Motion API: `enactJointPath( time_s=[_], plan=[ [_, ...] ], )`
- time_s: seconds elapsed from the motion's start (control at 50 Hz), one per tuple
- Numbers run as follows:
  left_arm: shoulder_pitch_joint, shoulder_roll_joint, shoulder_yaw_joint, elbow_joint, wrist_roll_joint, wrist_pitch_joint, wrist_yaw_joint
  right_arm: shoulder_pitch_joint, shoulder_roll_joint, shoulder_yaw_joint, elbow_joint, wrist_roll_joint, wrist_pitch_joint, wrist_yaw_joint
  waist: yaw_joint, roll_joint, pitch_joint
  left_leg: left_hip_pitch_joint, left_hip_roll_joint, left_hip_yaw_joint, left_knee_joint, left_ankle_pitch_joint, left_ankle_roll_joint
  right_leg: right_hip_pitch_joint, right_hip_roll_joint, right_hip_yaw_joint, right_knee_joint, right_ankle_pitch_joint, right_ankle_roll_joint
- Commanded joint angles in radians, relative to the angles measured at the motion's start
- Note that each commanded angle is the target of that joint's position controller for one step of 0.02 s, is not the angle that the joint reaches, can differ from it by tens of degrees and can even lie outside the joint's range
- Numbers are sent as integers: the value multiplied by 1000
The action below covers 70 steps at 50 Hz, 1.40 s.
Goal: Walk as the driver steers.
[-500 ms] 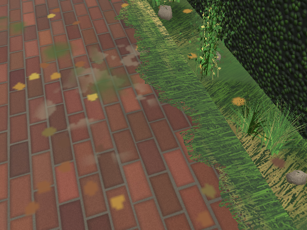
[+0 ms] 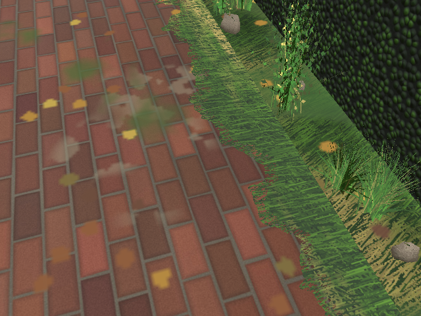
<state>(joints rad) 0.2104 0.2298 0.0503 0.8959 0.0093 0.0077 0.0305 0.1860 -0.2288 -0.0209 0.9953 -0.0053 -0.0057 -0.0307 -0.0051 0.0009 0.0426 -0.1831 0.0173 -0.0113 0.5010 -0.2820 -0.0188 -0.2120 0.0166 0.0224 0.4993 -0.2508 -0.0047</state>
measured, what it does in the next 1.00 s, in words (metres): stands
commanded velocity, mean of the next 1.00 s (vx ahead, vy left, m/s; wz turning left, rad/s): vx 0.00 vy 0.00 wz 0.00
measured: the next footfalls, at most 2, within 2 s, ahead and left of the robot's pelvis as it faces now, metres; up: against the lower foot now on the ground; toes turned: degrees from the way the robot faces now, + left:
left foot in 1.62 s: +0.42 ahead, +0.11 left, +0.00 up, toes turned +2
right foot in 1.98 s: +0.39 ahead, -0.11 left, +0.00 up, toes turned +0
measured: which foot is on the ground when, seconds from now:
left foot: down 0.00-1.00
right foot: down 0.00-1.00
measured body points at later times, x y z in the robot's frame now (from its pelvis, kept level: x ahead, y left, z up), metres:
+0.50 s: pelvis +0.00 +0.00 +0.00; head +0.01 +0.00 +0.45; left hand +0.04 +0.25 -0.15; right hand +0.03 -0.25 -0.15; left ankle -0.01 +0.13 -0.74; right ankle +0.01 -0.12 -0.74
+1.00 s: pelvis +0.00 +0.01 +0.00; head +0.01 +0.01 +0.45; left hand +0.02 +0.25 -0.16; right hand +0.01 -0.23 -0.16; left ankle -0.01 +0.13 -0.74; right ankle +0.01 -0.12 -0.74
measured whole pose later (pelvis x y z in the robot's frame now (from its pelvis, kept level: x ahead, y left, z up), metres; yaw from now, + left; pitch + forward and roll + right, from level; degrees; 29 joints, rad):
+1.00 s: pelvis +0.00 +0.01 +0.00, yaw +0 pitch -1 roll +0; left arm 0.25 0.18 0.02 1.12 -0.01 0.00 0.04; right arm 0.29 -0.18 -0.01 1.10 0.00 -0.01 -0.04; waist 0.00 0.00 0.03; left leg -0.20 0.00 -0.01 0.51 -0.29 0.00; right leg -0.22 0.00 0.02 0.51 -0.27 0.00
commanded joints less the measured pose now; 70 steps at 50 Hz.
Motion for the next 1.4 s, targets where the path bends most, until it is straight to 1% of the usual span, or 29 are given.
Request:
enactJointPath(
  time_s=[0.02, 0.22, 0.42, 0.66, 0.94, 0.96, 0.98, 1.0, 1.02, 1.04, 1.06, 1.08, 1.1, 1.12, 1.14, 1.16, 1.18, 1.2, 1.22, 1.24, 1.26, 1.28, 1.3, 1.32, 1.34, 1.36, 1.38, 1.4],
  plan=[
    [-6, 101, 20, -20, -2, -13, 6, 5, -114, -21, -20, 1, -8, -4, -3, -2, -15, -48, 27, -28, -101, 85, 22, 25, -40, 43, -85, 109, -15],
    [11, 89, 11, 69, -6, -14, 11, 34, -99, -15, 30, 2, -6, -9, -1, 2, -7, -45, 14, -18, -106, 99, 22, 24, -37, 32, -92, 115, -15],
    [22, 75, 2, 131, -9, -12, 12, 70, -86, -10, 60, 3, -5, -13, 1, -1, -1, -47, 7, -13, -108, 106, 23, 21, -35, 24, -97, 116, -15],
    [40, 62, -9, 176, -10, -10, 13, 113, -67, -4, 78, 4, -5, -14, 4, -1, 6, -53, 2, -11, -109, 108, 26, 13, -32, 17, -97, 112, -14],
    [68, 48, -18, 201, -11, -10, 15, 153, -49, -1, 85, 5, -6, -14, 6, 1, 14, -58, -2, -11, -109, 109, 30, 4, -30, 11, -95, 106, -11],
    [88, 37, -21, 213, -11, -9, 16, 174, -38, 2, 97, 5, -5, -15, 6, 2, -11, -48, -12, -1, -113, 11, 32, 15, -20, -1, -98, 7, -13],
    [94, 45, -17, 216, -17, -7, 18, 180, -46, -3, 99, 11, -2, -18, 6, 3, 3, -67, -27, 7, -103, -147, 44, -5, -2, -14, -83, -155, -22],
    [95, 60, -11, 212, -22, -7, 20, 177, -66, -10, 92, 16, -1, -21, 6, 7, 35, -104, -28, 0, -95, -315, 64, -51, 6, -16, -68, -327, -38],
    [89, 65, -9, 204, -24, -12, 21, 173, -72, -13, 82, 18, -5, -22, 5, 8, 82, -147, -14, -24, -101, -427, 84, -104, -3, -1, -65, -432, -54],
    [85, 57, -10, 195, -26, -23, 19, 178, -73, -14, 75, 22, -14, -21, 2, 16, 112, -168, 9, -59, -110, -468, 103, -139, -15, 15, -57, -454, -65],
    [83, 47, -12, 188, -28, -38, 14, 193, -73, -16, 72, 26, -27, -17, -4, 25, 121, -162, 36, -98, -121, -468, 122, -160, -25, 25, -38, -429, -71],
    [75, 39, -13, 181, -30, -54, 8, 216, -80, -21, 73, 30, -39, -13, -13, 44, 116, -131, 68, -147, -136, -467, 143, -188, -26, 22, -4, -386, -73],
    [59, 26, -14, 171, -30, -68, 0, 249, -96, -28, 78, 32, -49, -8, -26, 76, 107, -86, 111, -216, -169, -485, 171, -226, -16, 3, 50, -334, -69],
    [42, 7, -18, 158, -32, -82, -8, 281, -119, -36, 83, 35, -56, -3, -35, 128, 97, -42, 173, -316, -226, -517, 206, -260, 3, -34, 126, -261, -62],
    [38, -10, -22, 149, -36, -93, -15, 283, -141, -44, 80, 37, -59, 1, -26, 179, 95, -32, 243, -420, -283, -532, 242, -264, 7, -61, 192, -189, -65],
    [36, -4, -21, 145, -38, -102, -20, 261, -141, -45, 67, 37, -61, 3, -15, 173, 111, -76, 271, -458, -305, -507, 255, -233, -8, -50, 205, -172, -81],
    [63, -3, -20, 151, -41, -109, -24, 221, -138, -44, 48, 37, -62, 5, 14, 161, 118, -123, 258, -427, -296, -472, 241, -169, -9, -53, 157, -183, -99],
    [136, -11, -20, 175, -46, -113, -24, 160, -139, -43, 24, 41, -62, 9, 62, 161, 125, -196, 218, -356, -255, -421, 210, -45, -5, -56, 35, -176, -114],
    [239, 14, -9, 214, -43, -114, -22, 88, -125, -39, -8, 45, -62, 11, 108, 108, 118, -295, 145, -249, -160, -303, 163, 122, -17, -15, -59, -121, -117],
    [383, 103, 19, 257, -41, -116, -20, 22, -72, -26, -44, 46, -75, 12, 158, -85, 95, -450, 15, -49, 125, -126, 88, 278, -137, 218, -167, -191, -167],
    [500, 228, 51, 269, -41, -123, -31, 23, -38, -17, -82, 38, -101, 11, 179, -330, 33, -617, -67, 55, 456, -149, 48, 437, -352, 594, -294, -126, -280],
    [457, 148, 25, 253, -18, -133, -33, 13, -72, -25, -83, 43, -117, 15, 139, -203, 37, -719, -34, -42, 661, -237, 63, 447, -401, 668, -289, -43, -300],
    [397, 96, 10, 229, -12, -139, -35, 34, -70, -25, -76, 52, -127, 29, 100, -121, 59, -767, 5, -73, 755, -178, 87, 443, -377, 564, -269, 45, -272],
    [352, 86, 4, 211, -13, -138, -40, 36, -64, -26, -72, 52, -133, 36, 76, -78, 51, -792, 37, -62, 773, -103, 102, 443, -345, 463, -271, 108, -246],
    [329, 70, -6, 204, -17, -131, -44, 5, -78, -33, -83, 46, -136, 40, 65, -49, 66, -814, 64, -46, 743, -43, 106, 434, -323, 374, -284, 212, -220],
    [332, 44, -18, 203, -14, -120, -41, -12, -78, -39, -92, 36, -133, 45, 58, -53, 57, -783, 85, -26, 714, 0, 103, 403, -289, 293, -300, 291, -197],
    [342, 34, -23, 202, -13, -110, -37, -19, -60, -37, -97, 37, -128, 53, 54, -77, 57, -746, 93, -7, 672, 16, 93, 371, -266, 233, -309, 347, -185],
    [334, 36, -25, 194, -11, -101, -29, -34, -40, -31, -106, 37, -120, 60, 47, -80, 62, -717, 94, 12, 611, 51, 76, 328, -247, 190, -330, 345, -181]
  ],
)
Velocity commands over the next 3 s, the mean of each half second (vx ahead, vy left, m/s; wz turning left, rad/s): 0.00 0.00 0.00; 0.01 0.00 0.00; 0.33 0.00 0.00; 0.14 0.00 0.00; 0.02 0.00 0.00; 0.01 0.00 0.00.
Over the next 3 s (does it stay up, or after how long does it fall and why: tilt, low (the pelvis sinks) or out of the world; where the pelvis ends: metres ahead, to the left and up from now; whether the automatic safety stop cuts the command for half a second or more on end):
stays up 0.37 0.02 0.00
